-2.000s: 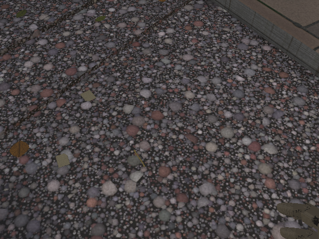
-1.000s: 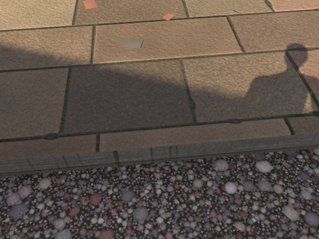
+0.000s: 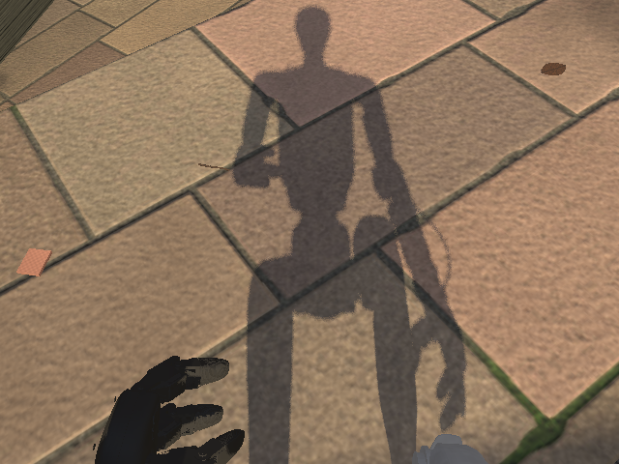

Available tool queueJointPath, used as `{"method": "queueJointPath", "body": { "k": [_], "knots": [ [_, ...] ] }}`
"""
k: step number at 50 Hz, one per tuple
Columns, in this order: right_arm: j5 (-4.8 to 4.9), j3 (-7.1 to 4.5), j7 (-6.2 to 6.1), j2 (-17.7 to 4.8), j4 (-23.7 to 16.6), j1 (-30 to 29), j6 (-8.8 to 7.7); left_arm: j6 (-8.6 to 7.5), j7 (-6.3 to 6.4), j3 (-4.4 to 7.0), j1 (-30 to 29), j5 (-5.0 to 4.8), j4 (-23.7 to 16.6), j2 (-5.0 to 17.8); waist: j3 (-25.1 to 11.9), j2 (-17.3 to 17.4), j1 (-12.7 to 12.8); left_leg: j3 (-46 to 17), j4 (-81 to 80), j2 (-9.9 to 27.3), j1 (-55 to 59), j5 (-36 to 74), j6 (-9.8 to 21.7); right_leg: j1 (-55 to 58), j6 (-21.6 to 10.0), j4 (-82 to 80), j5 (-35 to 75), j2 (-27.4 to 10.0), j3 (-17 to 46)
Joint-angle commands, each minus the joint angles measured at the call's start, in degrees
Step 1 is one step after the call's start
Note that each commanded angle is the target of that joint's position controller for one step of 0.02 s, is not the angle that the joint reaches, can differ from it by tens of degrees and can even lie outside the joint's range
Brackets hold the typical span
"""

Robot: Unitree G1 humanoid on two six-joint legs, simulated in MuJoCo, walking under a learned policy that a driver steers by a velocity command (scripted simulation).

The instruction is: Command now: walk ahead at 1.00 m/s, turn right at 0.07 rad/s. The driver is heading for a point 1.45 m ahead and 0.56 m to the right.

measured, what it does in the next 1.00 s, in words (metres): climbs, turning right: right foot 0.14 m higher, then left foot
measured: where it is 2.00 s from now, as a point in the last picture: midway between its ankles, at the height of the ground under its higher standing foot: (580, 71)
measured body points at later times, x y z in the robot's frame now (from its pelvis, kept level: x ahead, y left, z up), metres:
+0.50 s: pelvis +0.48 +0.02 +0.11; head +0.50 +0.01 +0.56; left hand +0.46 +0.29 -0.01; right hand +0.73 -0.23 +0.10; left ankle +0.63 +0.14 -0.59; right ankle +0.20 -0.09 -0.54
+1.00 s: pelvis +0.86 -0.17 +0.12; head +0.87 -0.21 +0.56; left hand +1.14 -0.04 +0.03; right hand +0.80 -0.46 +0.00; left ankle +0.80 +0.09 -0.45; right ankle +0.91 -0.24 -0.59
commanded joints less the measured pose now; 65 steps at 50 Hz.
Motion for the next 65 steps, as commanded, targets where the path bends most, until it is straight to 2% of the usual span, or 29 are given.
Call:
{"method": "queueJointPath", "body": {
  "k": [1,2,3,4,6,9,13,15,20,23,24,25,26,28,30,32,39,41,44,45,46,47,48,49,51,54,57,60,65],
  "knots": [
    [-0.35,-2.60,0.41,-17.64,-8.77,-7.28,-3.25,0.39,0.69,5.31,23.03,0.22,-0.18,11.85,-20.40,3.96,19.56,-3.89,13.18,12.50,-29.43,110.99,12.61,66.75,-4.75,-13.63,4.28,11.57,-6.21],
    [1.20,-2.01,0.94,-15.03,-11.29,-8.78,-3.69,0.68,1.40,9.00,32.91,0.34,3.73,20.63,-26.85,-8.01,21.64,-6.80,40.51,7.75,-36.48,101.40,7.96,75.65,-13.13,-26.82,-5.93,1.25,20.03],
    [0.39,-0.80,3.03,-10.35,-10.91,-8.21,-5.31,0.55,1.54,9.14,38.90,0.38,8.09,24.13,-35.37,-30.70,17.17,-12.00,67.56,-5.53,-38.38,20.12,7.51,80.30,-19.50,-51.61,-17.54,-11.56,53.39],
    [0.84,-1.73,4.31,-9.52,-10.12,-8.75,-6.28,-0.28,1.84,7.02,36.77,0.66,8.71,16.89,-33.81,-25.73,14.47,-20.37,85.65,-7.23,-43.75,11.12,9.78,77.21,-19.21,-60.67,-22.95,-14.84,66.73],
    [1.14,1.54,4.12,0.29,-19.08,-24.20,-6.68,-1.74,-0.28,4.85,32.18,-0.51,14.75,9.10,-5.74,-8.46,9.51,-15.83,98.14,-5.08,-59.13,3.60,10.83,57.95,-14.52,-58.97,-5.18,-12.32,48.90],
    [0.29,4.78,5.73,7.27,-25.67,-24.42,-4.41,-1.85,-1.18,2.19,28.67,1.22,20.80,-2.25,-0.53,-3.80,-0.67,-15.54,100.94,-2.19,-62.01,-0.20,11.25,48.03,-13.29,-55.45,8.59,-4.91,29.60],
    [-0.85,4.29,5.27,-1.51,-27.14,-27.12,-3.41,-2.45,0.54,2.62,19.60,-0.38,17.37,2.46,6.11,2.26,-5.85,-8.90,62.48,3.09,-59.07,6.59,6.08,40.19,-12.42,-71.59,11.06,-3.10,20.95],
    [-2.49,4.58,5.09,-1.18,-29.49,-33.71,-4.79,-2.91,2.18,3.95,23.25,-0.98,17.90,5.97,4.19,0.77,-3.34,-5.57,43.66,2.63,-45.23,21.71,2.36,36.80,-12.07,-76.21,16.25,-1.58,16.92],
    [2.15,0.84,4.14,-6.86,-28.08,-37.26,-4.79,-1.54,3.00,6.96,29.09,-1.77,19.35,12.97,0.27,-6.86,-1.45,-6.40,17.24,-2.90,-27.08,27.61,-1.84,53.02,-9.31,-71.75,27.88,-4.77,17.99],
    [2.75,-2.79,1.73,-11.20,-22.07,-13.00,-3.52,0.94,2.38,7.66,25.24,1.60,16.93,12.77,-13.46,-10.07,-13.19,-9.63,24.20,3.15,2.31,13.77,0.43,42.81,-4.08,-35.95,41.03,-2.09,16.51],
    [1.34,-3.54,1.30,-15.88,-18.52,-3.24,-3.24,-0.14,2.55,5.53,27.28,4.37,14.26,4.26,-22.11,8.53,-11.03,-23.84,24.25,12.44,17.93,3.76,0.07,31.15,-3.69,-14.19,4.12,2.52,14.65],
    [-1.28,-3.81,2.25,-18.20,-19.10,-6.01,-3.50,-1.48,1.66,4.42,36.85,-2.83,11.99,-0.08,-30.94,33.45,-4.19,-60.45,4.19,23.56,25.69,-18.48,10.67,16.15,-2.56,4.11,-0.53,5.58,15.88],
    [-1.02,-3.20,2.32,-11.12,-20.29,-11.27,-3.21,-1.26,2.25,5.23,31.18,-4.40,12.91,4.99,-22.25,20.95,-5.73,-58.58,-0.62,22.26,18.75,-28.33,10.69,10.96,-2.75,10.21,4.85,1.18,14.03],
    [-1.27,-2.47,2.19,-6.62,-17.80,-16.16,-3.44,-0.75,2.37,5.91,18.58,-2.69,10.13,7.78,-9.16,0.66,-4.90,-37.92,1.55,19.35,-0.53,-6.43,9.68,12.66,-2.69,11.06,12.05,-3.53,10.42],
    [-2.60,-2.06,1.89,-3.52,-14.53,-18.71,-3.98,0.95,1.57,6.64,17.21,-2.36,8.46,7.71,-5.24,0.19,-0.95,-25.15,2.30,16.54,-11.58,6.51,9.76,18.50,-2.43,5.20,11.15,-7.62,12.08],
    [-1.29,-1.83,1.97,-2.25,-12.30,-20.37,-4.04,2.99,0.96,6.29,15.21,-3.09,6.60,5.45,0.79,1.65,1.10,-16.49,-0.40,16.18,-17.00,11.00,8.36,16.69,-2.20,0.40,7.24,-9.59,11.71],
    [-0.88,-4.21,0.76,-13.11,-11.11,-18.07,-3.84,2.89,-1.53,5.98,3.64,-1.28,1.53,8.29,6.53,-5.29,-0.25,5.20,-7.32,11.54,-15.38,24.47,5.62,21.08,-3.38,-26.45,29.28,-6.68,2.50],
    [-0.93,-4.75,0.81,-16.20,-10.80,-15.97,-3.14,2.51,-2.12,6.80,2.21,-1.47,0.84,10.05,4.98,-3.07,0.36,7.88,-3.45,11.82,-9.31,48.20,4.59,26.98,-5.38,-31.84,28.98,-2.10,-2.60],
    [-0.51,-5.93,0.56,-20.44,-11.93,-16.60,-0.99,3.23,-2.11,10.39,16.82,-2.50,3.63,17.22,-4.31,4.42,10.09,8.67,21.86,13.75,-5.42,84.50,4.41,45.91,-8.86,-31.99,17.06,5.40,-6.80],
    [-0.14,-5.79,0.38,-19.87,-13.63,-20.11,-0.94,3.68,-1.52,12.91,32.38,-2.19,8.51,21.53,-10.23,1.56,17.55,7.72,41.46,11.45,-16.59,78.75,3.22,67.61,-11.76,-38.56,20.21,6.14,-3.25],
    [-1.61,-2.93,0.69,-9.35,-14.14,-18.97,-2.06,4.07,-0.60,12.88,33.74,-2.60,11.62,23.34,-5.09,-14.67,12.53,5.53,66.54,0.83,-35.51,6.62,0.61,76.34,-14.02,-40.44,20.57,0.61,10.10],
    [0.10,-0.84,1.50,-5.02,-20.22,-13.18,-5.18,2.39,-0.77,11.93,27.77,-1.13,7.26,25.35,-17.75,-28.10,2.95,-7.55,81.99,-7.00,-54.76,-10.57,0.64,88.82,-27.02,-56.24,-0.82,-9.78,47.57],
    [1.07,-1.65,1.90,-11.67,-21.40,-20.23,-7.68,1.12,-0.82,11.37,27.47,-0.54,5.65,20.59,-17.91,-16.82,7.44,-14.35,78.50,-3.11,-58.64,-3.21,3.29,86.87,-23.99,-65.51,-10.81,-12.25,55.71],
    [2.18,-1.63,1.83,-11.51,-22.81,-25.04,-8.41,-0.15,-0.87,10.96,27.27,0.05,6.48,19.09,-10.10,-9.62,6.10,-13.62,73.89,-1.90,-59.15,-0.05,4.22,78.78,-21.58,-67.55,-8.34,-11.65,53.58],
    [0.11,-1.47,1.40,-9.42,-21.19,-23.59,-7.64,-1.50,-1.10,10.00,20.05,0.26,6.30,16.38,-4.25,1.72,-0.57,-14.88,63.63,2.28,-49.04,4.94,2.99,60.09,-18.40,-65.45,2.55,-7.15,42.48],
    [-1.06,-2.11,1.76,-9.32,-20.97,-23.47,-4.98,-1.43,0.17,8.82,17.31,-0.90,6.64,13.17,0.69,-0.66,-3.27,-13.77,52.79,3.65,-43.86,5.57,-0.71,47.87,-18.04,-67.16,10.67,-2.32,32.43],
    [-2.07,-1.02,1.79,-5.70,-24.89,-35.21,-4.67,-0.96,2.21,8.63,19.56,-1.22,8.27,12.47,4.97,-1.37,0.54,-9.28,35.22,0.84,-40.04,18.65,-3.28,39.24,-15.90,-67.58,19.22,2.54,24.75],
    [-0.96,-0.97,2.60,-4.04,-26.92,-40.18,-4.91,-0.48,2.52,9.14,22.25,-1.09,10.44,13.28,4.00,-4.87,4.49,-6.81,22.23,-1.75,-30.28,33.18,-3.76,35.29,-12.48,-67.97,14.87,3.09,22.34],
    [0.87,-3.50,2.99,-9.01,-27.81,-39.80,-5.67,0.16,3.11,9.44,26.51,-1.23,14.93,12.04,2.98,-8.94,4.42,-8.14,14.97,-0.98,-32.75,28.98,-0.88,56.26,-10.47,-60.23,31.71,-2.88,25.28]
  ]
}}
